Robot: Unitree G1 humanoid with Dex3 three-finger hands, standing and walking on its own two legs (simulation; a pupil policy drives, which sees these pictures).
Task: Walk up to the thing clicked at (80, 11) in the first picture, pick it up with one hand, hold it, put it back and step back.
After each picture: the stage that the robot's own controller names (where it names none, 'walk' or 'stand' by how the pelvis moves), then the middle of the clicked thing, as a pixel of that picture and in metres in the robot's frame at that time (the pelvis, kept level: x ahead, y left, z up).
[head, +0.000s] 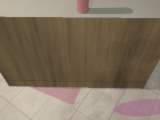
stand; out of the picture +0.92 +0.03 +0.11
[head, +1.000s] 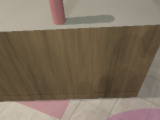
walk; (55, 0) +0.79 +0.20 +0.13
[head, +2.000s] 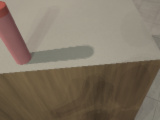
stand; (11, 36) +0.50 +0.31 +0.12
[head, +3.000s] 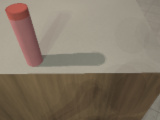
stand; (27, 38) +0.50 +0.25 +0.11
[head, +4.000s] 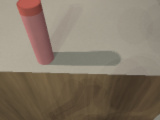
stand; (38, 35) +0.49 +0.19 +0.12
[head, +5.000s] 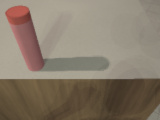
stand; (28, 42) +0.48 +0.22 +0.11
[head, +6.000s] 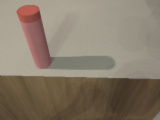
stand; (37, 40) +0.49 +0.20 +0.11
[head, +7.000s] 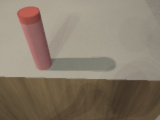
stand; (37, 42) +0.49 +0.20 +0.11
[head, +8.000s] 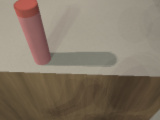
rise first; (35, 36) +0.49 +0.20 +0.11
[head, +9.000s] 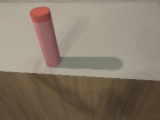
rise first; (47, 40) +0.51 +0.20 +0.11
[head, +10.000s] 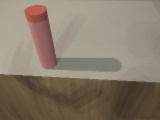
go down; (43, 41) +0.50 +0.18 +0.12
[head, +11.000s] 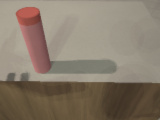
go down; (36, 44) +0.48 +0.18 +0.12
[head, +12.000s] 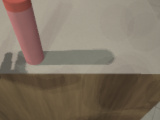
close in; (27, 33) +0.48 +0.19 +0.14
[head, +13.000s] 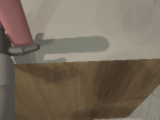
close; (14, 20) +0.50 +0.20 +0.16
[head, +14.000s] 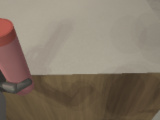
lift; (13, 63) +0.35 +0.22 +0.16
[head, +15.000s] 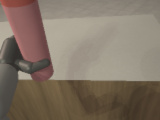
lift; (32, 39) +0.31 +0.15 +0.30
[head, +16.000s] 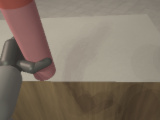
hold; (32, 40) +0.31 +0.15 +0.29
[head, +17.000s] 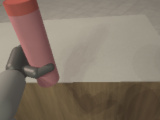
hold; (36, 46) +0.32 +0.14 +0.27
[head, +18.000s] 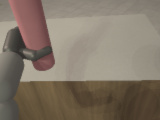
crouch; (34, 29) +0.35 +0.15 +0.30
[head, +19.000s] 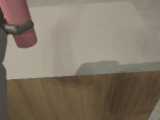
crouch; (14, 6) +0.46 +0.18 +0.30
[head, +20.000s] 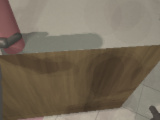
lower; (0, 16) +0.50 +0.20 +0.17
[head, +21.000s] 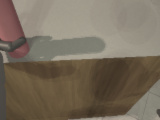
lower; (6, 21) +0.49 +0.21 +0.17
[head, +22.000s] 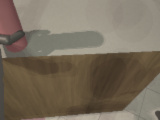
lower; (3, 13) +0.50 +0.21 +0.17
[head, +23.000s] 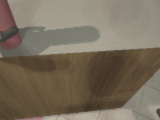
lower; out of the picture +0.51 +0.21 +0.18
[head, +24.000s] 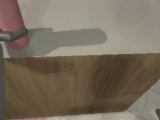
draw back; (6, 10) +0.51 +0.20 +0.18
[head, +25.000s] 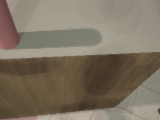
rise; out of the picture +0.50 +0.21 +0.17
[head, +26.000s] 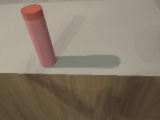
sink last; (41, 39) +0.50 +0.22 +0.14
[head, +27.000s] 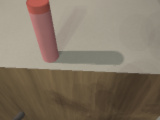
stand; (45, 33) +0.50 +0.19 +0.12
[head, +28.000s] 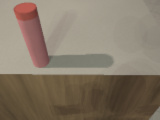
stand; (34, 39) +0.49 +0.21 +0.12
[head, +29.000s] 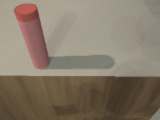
stand; (35, 40) +0.49 +0.21 +0.12
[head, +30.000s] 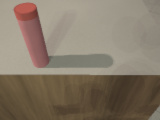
stand; (34, 39) +0.49 +0.21 +0.12
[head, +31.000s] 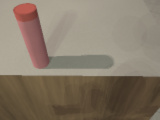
stand; (34, 40) +0.49 +0.21 +0.12
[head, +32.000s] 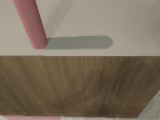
walk; (31, 19) +0.55 +0.23 +0.13
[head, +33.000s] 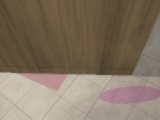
walk; out of the picture +0.91 +0.22 +0.15
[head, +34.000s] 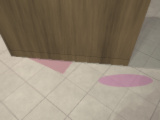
stand; out of the picture +1.22 +0.17 +0.13
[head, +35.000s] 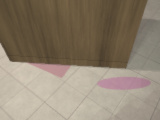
stand; out of the picture +1.21 +0.16 +0.11
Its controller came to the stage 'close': yes
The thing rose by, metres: 0.21
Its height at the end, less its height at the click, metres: +0.00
